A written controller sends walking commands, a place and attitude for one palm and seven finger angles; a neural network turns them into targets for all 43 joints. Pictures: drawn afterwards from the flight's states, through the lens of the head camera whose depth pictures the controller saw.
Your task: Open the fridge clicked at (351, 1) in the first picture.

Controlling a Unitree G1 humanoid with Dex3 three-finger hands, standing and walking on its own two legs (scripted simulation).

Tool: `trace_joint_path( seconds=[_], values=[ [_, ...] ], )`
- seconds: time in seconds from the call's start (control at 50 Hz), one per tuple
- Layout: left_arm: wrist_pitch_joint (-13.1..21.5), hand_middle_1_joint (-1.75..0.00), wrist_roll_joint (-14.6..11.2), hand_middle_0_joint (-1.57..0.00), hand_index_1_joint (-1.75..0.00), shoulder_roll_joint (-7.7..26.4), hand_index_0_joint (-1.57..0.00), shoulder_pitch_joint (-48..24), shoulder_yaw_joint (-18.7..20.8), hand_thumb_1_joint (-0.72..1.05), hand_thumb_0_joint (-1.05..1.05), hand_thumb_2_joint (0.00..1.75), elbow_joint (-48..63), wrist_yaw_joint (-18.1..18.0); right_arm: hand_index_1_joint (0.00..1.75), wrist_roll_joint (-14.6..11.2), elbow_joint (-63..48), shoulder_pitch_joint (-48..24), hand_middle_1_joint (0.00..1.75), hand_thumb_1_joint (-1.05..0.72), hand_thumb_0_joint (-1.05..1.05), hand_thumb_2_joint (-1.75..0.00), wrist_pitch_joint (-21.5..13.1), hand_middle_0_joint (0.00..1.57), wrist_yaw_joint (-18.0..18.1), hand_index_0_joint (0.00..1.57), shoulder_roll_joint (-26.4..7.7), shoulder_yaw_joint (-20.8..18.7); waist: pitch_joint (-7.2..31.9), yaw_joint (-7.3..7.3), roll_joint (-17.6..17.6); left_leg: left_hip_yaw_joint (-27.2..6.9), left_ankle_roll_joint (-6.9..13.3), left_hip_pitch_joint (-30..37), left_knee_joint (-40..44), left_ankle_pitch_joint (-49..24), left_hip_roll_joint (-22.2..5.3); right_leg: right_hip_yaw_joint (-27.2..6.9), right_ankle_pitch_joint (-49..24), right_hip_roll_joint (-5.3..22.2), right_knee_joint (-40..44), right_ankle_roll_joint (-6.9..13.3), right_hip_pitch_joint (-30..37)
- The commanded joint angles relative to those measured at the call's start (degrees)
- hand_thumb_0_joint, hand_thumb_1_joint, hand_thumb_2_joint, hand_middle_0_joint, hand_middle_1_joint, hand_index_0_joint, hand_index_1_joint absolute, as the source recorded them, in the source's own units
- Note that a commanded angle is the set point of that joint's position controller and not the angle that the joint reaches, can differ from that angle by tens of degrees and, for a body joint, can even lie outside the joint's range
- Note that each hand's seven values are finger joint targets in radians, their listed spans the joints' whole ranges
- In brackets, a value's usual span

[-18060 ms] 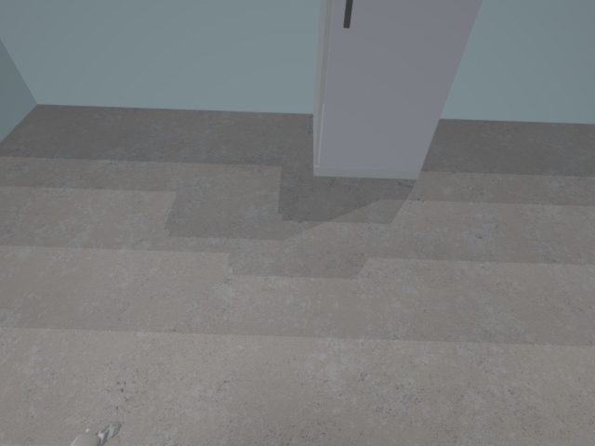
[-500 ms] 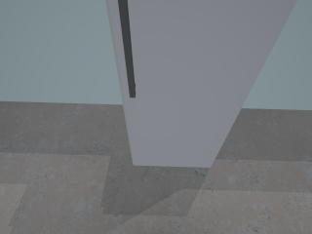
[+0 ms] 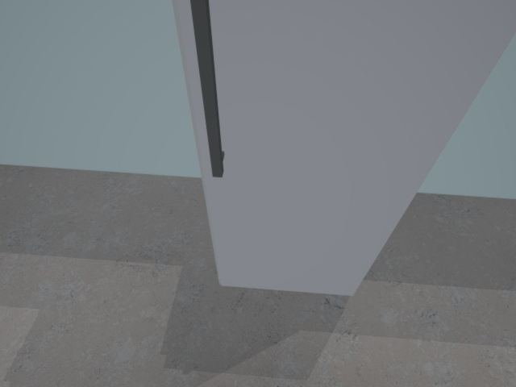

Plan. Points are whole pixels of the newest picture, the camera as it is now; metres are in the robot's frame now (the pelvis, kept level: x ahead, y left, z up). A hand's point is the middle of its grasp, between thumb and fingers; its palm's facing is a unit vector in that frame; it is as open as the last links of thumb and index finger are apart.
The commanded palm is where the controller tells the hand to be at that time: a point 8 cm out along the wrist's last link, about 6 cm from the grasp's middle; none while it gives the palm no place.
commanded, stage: shuffle to correct the standing spot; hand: left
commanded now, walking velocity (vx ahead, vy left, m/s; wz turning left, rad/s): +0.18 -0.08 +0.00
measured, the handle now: (209, 59) +0.54 +0.13 +0.24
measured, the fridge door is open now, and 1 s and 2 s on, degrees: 0 0 0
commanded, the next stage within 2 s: come to a stop and stand still in 0.08 s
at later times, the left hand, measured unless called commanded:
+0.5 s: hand (178, 385) +0.16 +0.16 -0.17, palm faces +0.05 -0.96 -0.27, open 7.3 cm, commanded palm none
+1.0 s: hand out of the picture +0.08 +0.20 -0.17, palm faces +0.08 -0.97 -0.21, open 7.4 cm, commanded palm none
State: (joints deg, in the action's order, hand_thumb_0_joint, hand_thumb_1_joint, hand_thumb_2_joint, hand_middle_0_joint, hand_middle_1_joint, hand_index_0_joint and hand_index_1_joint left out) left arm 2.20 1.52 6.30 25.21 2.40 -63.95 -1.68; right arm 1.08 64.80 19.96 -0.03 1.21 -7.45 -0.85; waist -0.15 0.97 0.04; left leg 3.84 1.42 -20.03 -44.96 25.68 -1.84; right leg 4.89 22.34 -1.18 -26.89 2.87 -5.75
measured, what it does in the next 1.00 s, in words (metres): steps on the spot: left foot, then right foot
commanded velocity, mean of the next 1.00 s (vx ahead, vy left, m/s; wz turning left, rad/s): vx -0.05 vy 0.02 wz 0.00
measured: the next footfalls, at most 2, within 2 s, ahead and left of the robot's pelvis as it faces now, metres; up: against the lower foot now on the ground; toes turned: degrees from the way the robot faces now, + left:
left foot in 0.10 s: +0.10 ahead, +0.12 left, +0.00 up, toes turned +7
right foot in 0.38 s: +0.19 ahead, -0.16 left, +0.00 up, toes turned -5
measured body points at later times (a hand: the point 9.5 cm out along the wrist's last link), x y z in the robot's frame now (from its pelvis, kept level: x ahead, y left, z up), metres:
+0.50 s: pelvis +0.10 -0.04 -0.01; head +0.15 -0.06 +0.44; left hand +0.15 +0.21 -0.15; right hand +0.12 -0.26 -0.18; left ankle +0.05 +0.09 -0.69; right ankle +0.15 -0.15 -0.73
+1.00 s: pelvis +0.06 +0.01 +0.01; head +0.09 +0.03 +0.46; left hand +0.08 +0.26 -0.15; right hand +0.13 -0.21 -0.14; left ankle +0.07 +0.10 -0.73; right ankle +0.02 -0.11 -0.71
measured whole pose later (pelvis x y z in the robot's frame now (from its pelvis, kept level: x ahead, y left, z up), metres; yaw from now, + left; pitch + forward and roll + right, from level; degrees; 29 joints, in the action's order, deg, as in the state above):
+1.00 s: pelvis +0.06 +0.01 +0.01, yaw +1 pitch +1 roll +0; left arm -2.8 1.1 11.0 13.3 3.1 -58.3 -1.7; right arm 1.2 56.6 11.4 0.7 1.8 -8.5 -1.5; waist -3.0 0.7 1.8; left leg 4.7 3.6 -14.5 -26.1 12.5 1.5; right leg 1.8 24.3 1.7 -41.8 -2.0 -16.6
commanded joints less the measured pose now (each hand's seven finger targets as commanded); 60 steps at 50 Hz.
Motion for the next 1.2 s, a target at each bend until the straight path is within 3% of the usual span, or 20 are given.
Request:
trace_joint_path(
  seconds=[0.0,0.04,0.06,0.08,0.1,0.16,0.24,0.34,0.38,0.44,0.6,0.68,0.72,0.74,0.82,0.94,1.0,1.06,1.1,1.18],
  values=[
    [0.59,-0.3,0.53,-0.2,-0.3,7.27,-0.2,6.43,1.23,0.9,0.0,0.9,-0.12,-0.32,0.3,-0.19,-5.83,-4.26,0.3,-0.9,0.0,-0.9,-2.72,0.2,0.04,0.2,-1.44,-0.8,-6.39,-0.35,3.38,1.27,0.41,-10.74,3.15,0.7,-2.52,-14.16,-32.1,16.94,5.64,9.4,6.13],
    [0.38,-0.3,-0.29,-0.2,-0.3,6.91,-0.2,2.06,0.91,0.9,0.0,0.9,0.52,0.18,0.3,0.13,-2.36,5.85,0.3,-0.9,0.0,-0.9,-3.14,0.2,0.48,0.2,-1.19,-0.8,-3.16,-5.68,2.2,5.42,0.76,9.55,16.17,-13.13,1.09,-5.62,-36.44,10.18,-5.81,4.85,-3.84],
    [0.29,-0.3,-0.77,-0.2,-0.3,5.4,-0.2,2.2,0.63,0.9,0.0,0.9,1.25,0.58,0.3,0.67,-0.19,12.71,0.3,-0.9,0.0,-0.9,-3.43,0.2,1.23,0.2,-5.08,-1.75,-0.16,-7.51,-3.57,-3.36,3.22,20.84,19.19,-20.91,-4.45,-3.17,-28.69,6.08,-18.24,1.85,-12.55],
    [0.23,-0.3,-1.26,-0.2,-0.3,2.37,-0.2,2.03,-0.09,0.9,0.0,0.9,2.79,0.94,0.3,1.14,0.89,17.45,0.3,-0.9,0.0,-0.9,-3.55,0.2,1.95,0.2,-10.97,-3.01,0.9,-7.96,-15.96,-24.34,10.3,26.56,25.55,-29.81,-20.91,1.31,1.23,0.47,-33.51,-1.53,-25.6],
    [-0.15,-0.3,-0.37,-0.2,-0.3,3.76,-0.2,0.59,0.21,0.9,0.0,0.9,4.15,0.76,0.3,0.68,0.37,16.83,0.3,-0.9,0.0,-0.9,-2.74,0.2,2.04,0.2,-12.4,-3.1,0.43,-7.46,-12.5,-29.48,14.44,23.31,29.5,-27.94,-26.23,-3.32,10.73,1.35,-42.11,-0.55,-27.54],
    [-1.05,-0.3,0.71,-0.2,-0.3,2.53,-0.2,-3.57,0.74,0.9,0.0,0.9,4.78,1.36,0.3,0.51,-2.68,5.83,0.3,-0.9,0.0,-0.9,-3.08,0.2,1.7,0.2,-8.32,-2.24,-9.55,-3.46,-3.88,-21.88,11.73,6.62,33.22,-16.09,-22.66,-6.49,2.9,7.29,-42.21,-1.68,-29.01],
    [-2.36,-0.3,-0.28,-0.2,-0.3,-0.15,-0.2,-0.67,0.24,0.9,0.0,0.9,4.23,1.46,0.3,0.54,-4.84,-1.93,0.3,-0.9,0.0,-0.9,-3.18,0.2,2.01,0.2,-7.56,-1.59,-4.56,0.46,-6.79,-5.6,7.25,2.14,28.61,-33.76,-14.28,-3.59,-2.89,7.22,-22.27,-3.86,-15.69],
    [-1.03,-0.3,0.12,-0.2,-0.3,6.58,-0.2,1.49,1.28,0.9,0.0,0.9,3.76,0.51,0.3,-0.09,-4.58,-0.79,0.3,-0.9,0.0,-0.9,-1.14,0.2,1.29,0.2,-7.16,-2.89,-0.27,1.02,-1.58,-0.42,0.38,4.35,13.36,-27.34,-6.99,-2.01,-29.46,6.58,0.21,-4.58,-3.94],
    [-0.76,-0.3,0.26,-0.2,-0.3,13.55,-0.2,-1.4,2.38,0.9,0.0,0.9,5.42,-0.03,0.3,-0.74,-5.12,2.84,0.3,-0.9,0.0,-0.9,0.35,0.2,0.94,0.2,-3.16,-2.95,3.03,-0.72,12.72,2.48,-2.79,-0.75,0.92,2.07,0.84,-14.96,-56.69,21.99,1.15,3.91,-1.59],
    [-1.32,-0.3,0.35,-0.2,-0.3,12.7,-0.2,-4.43,2.88,0.9,0.0,0.9,6.5,-0.85,0.3,-0.48,-5.84,-0.98,0.3,-0.9,0.0,-0.9,1.81,0.2,1.47,0.2,-3.18,-3.19,1.95,0.75,14.03,-3.7,-2.64,-5.39,-17.19,10.21,0.17,-16.67,-65.1,23.68,1.21,9.26,-2.16],
    [-2.6,-0.3,0.82,-0.2,-0.3,14.02,-0.2,-10.77,3.72,0.9,0.0,0.9,10.61,-1.51,0.3,-0.24,-9.11,-6.26,0.3,-0.9,0.0,-0.9,2.43,0.2,-0.13,0.2,-4.81,-3.13,4.5,0.82,10.3,-3.7,-3.87,-2.81,-7.29,2.61,0.49,-12.43,-45.35,21.32,3.05,8.22,-2.74],
    [-3.39,-0.3,0.19,-0.2,-0.3,13.51,-0.2,-14.21,3.53,0.9,0.0,0.9,11.7,-0.74,0.3,-0.32,-7.77,0.37,0.3,-0.9,0.0,-0.9,1.23,0.2,-0.19,0.2,-5.31,-3.08,5.62,-2.71,8.28,0.21,-3.36,12.16,17.24,-12.85,1.48,-8.81,-26.37,16.13,-1.48,2.31,-10.04],
    [-4.42,-0.3,-0.54,-0.2,-0.3,7.6,-0.2,-12.92,2.41,0.9,0.0,0.9,13.25,-0.28,0.3,0.5,-10.51,-1.88,0.3,-0.9,0.0,-0.9,0.57,0.2,0.07,0.2,-12.79,-4.32,1.84,-2.41,-17.39,-19.01,1.96,10.46,29.32,-21.17,-15.6,-0.41,5.81,4.44,-15.11,-4.44,-21.34],
    [-5.01,-0.3,-0.28,-0.2,-0.3,7.95,-0.2,-14.6,2.34,0.9,0.0,0.9,13.21,-0.49,0.3,0.97,-12.37,-6.45,0.3,-0.9,0.0,-0.9,1.21,0.2,0.19,0.2,-14.31,-4.11,-1.53,-2.24,-18.88,-20.82,7.16,0.56,31.77,-21.19,-18.49,-3.93,10.75,3.27,-23.32,-4.6,-18.47],
    [-4.91,-0.3,0.53,-0.2,-0.3,7.89,-0.2,-10.55,2.32,0.9,0.0,0.9,10.03,0.29,0.3,0.93,-13.08,-10.37,0.3,-0.9,0.0,-0.9,0.37,0.2,0.99,0.2,-10.59,-2.8,-2.32,0.43,-8.81,-12.62,7.74,3.33,28.43,-24.84,-11.64,-6.03,2.28,2.55,-33.14,-4.02,-20.24],
    [-3.56,-0.3,-0.36,-0.2,-0.3,6.28,-0.2,-11.48,0.28,0.9,0.0,0.9,9.2,0.14,0.3,0.35,-9.34,-3.76,0.3,-0.9,0.0,-0.9,-0.13,0.2,1.27,0.2,-9.95,-2.73,2.92,-2.19,-7.66,-12.6,8.67,16.41,25.51,-38.79,-11.86,-3.19,3.21,3.26,-9.82,-4.96,-13.32],
    [-2.76,-0.3,-0.34,-0.2,-0.3,6.92,-0.2,-6.06,0.07,0.9,0.0,0.9,6.06,-0.31,0.3,-0.54,-7.89,-3.6,0.3,-0.9,0.0,-0.9,-0.25,0.2,0.97,0.2,-9.23,-2.49,4.22,-0.26,-3.59,-10.83,4.65,12.24,23.13,-30.09,-8.58,-3.21,-10.77,3.76,6.36,-4.57,-2.21],
    [-1.89,-0.3,-0.53,-0.2,-0.3,10.3,-0.2,-7.48,-0.19,0.9,0.0,0.9,5.18,-0.66,0.3,-0.85,-7.69,-3.97,0.3,-0.9,0.0,-0.9,-0.26,0.2,0.42,0.2,-5.22,-1.18,-0.53,-1.97,5.03,-5.07,-0.64,6.97,22.2,-16.05,-2.29,-12.47,-18.89,13.97,8.33,0.45,-4.17],
    [-1.39,-0.3,-0.61,-0.2,-0.3,8.89,-0.2,-8.55,-0.47,0.9,0.0,0.9,4.74,-0.62,0.3,-0.13,-5.73,-3.36,0.3,-0.9,0.0,-0.9,0.03,0.2,0.41,0.2,-5.62,-1.09,-0.48,-2.28,9.16,-4.97,-0.72,11.07,22.6,-19.51,-3.06,-11.01,-17.94,10.94,7.53,0.17,-6.91],
    [-1.65,-0.3,-0.83,-0.2,-0.3,7.61,-0.2,-7.36,-1.07,0.9,0.0,0.9,3.61,-0.54,0.3,-0.27,-3.42,-2.59,0.3,-0.9,0.0,-0.9,-0.15,0.2,0.32,0.2,-6.34,-0.61,-3.46,-1.84,3.12,-6.16,-0.2,11.32,26.02,-15.99,-4.02,-9.39,-6.81,8.51,9.39,-1.3,-9.12]
  ],
)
